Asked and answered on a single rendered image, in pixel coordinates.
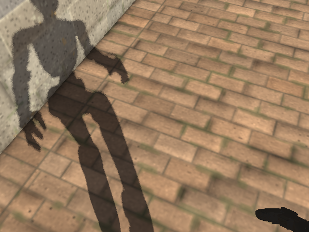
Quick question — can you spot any right robot hand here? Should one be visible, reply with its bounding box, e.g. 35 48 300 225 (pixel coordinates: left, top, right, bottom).
255 207 309 232

